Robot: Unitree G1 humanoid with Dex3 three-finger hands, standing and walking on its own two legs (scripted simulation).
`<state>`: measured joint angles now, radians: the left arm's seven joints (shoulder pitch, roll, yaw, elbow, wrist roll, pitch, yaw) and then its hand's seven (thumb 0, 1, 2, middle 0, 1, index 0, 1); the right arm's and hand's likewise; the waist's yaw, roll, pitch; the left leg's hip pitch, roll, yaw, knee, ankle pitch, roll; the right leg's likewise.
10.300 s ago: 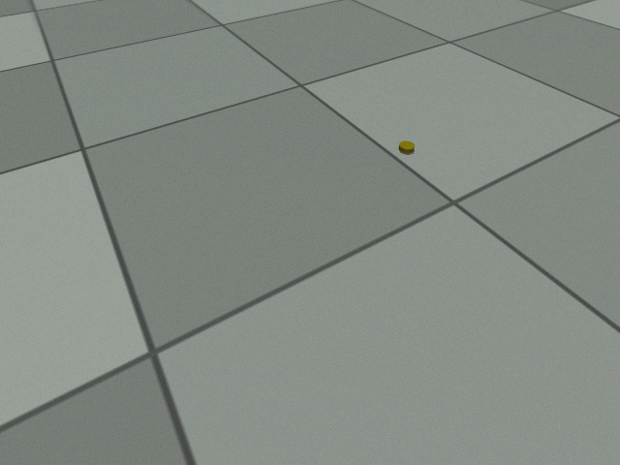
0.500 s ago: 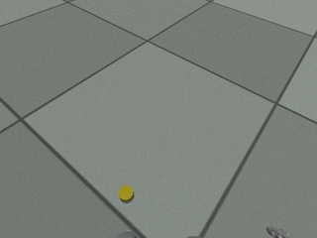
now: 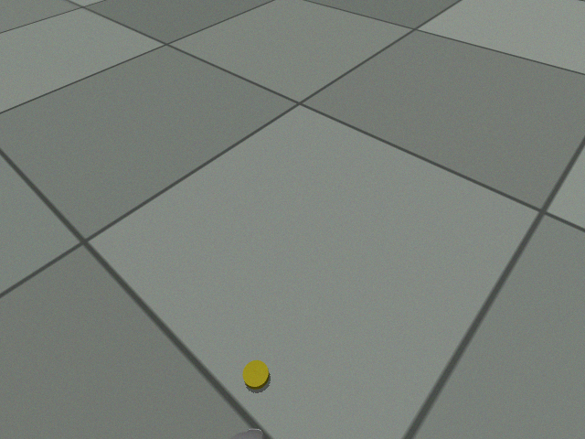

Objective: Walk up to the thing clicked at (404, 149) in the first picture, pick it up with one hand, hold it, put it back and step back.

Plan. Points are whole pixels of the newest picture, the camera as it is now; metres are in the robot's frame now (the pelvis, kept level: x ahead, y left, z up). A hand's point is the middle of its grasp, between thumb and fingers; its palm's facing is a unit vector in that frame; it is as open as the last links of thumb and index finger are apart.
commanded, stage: walk up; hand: left
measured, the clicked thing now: (256, 374) +0.46 +0.20 -0.75
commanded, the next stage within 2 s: none
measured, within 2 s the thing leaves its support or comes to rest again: neither
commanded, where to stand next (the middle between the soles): +0.05 -0.02 m, yaw -3 degrees
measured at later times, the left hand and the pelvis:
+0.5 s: hand out of the picture -0.05 +0.27 -0.18, palm faces -0.08 -0.92 -0.38, open 7.4 cm; pelvis -0.10 +0.00 -0.03, yaw -5 degrees
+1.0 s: hand out of the picture -0.01 +0.31 -0.14, palm faces -0.05 -0.93 -0.36, open 7.4 cm; pelvis -0.07 +0.03 +0.00, yaw -1 degrees
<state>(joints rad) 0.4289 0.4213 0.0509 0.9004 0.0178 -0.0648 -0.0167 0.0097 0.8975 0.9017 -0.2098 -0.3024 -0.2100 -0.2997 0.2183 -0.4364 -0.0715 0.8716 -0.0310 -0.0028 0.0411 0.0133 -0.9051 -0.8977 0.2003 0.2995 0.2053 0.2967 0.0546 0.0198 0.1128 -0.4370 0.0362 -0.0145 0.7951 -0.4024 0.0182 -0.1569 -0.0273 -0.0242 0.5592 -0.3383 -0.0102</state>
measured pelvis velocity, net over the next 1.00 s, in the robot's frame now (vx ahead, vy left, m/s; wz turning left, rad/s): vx -0.07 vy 0.03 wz -0.02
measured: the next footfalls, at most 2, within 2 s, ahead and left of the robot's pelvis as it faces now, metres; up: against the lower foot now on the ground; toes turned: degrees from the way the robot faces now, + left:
left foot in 0.08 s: +0.15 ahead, +0.15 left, +0.00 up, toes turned +2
right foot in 0.42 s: -0.08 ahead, -0.12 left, +0.00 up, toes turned -4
